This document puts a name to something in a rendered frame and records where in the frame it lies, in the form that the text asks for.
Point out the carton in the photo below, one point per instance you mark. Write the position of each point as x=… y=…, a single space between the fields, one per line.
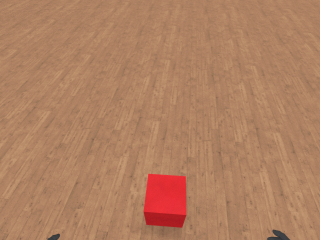
x=165 y=200

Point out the robot right hand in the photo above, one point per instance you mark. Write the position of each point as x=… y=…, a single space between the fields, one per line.
x=279 y=234

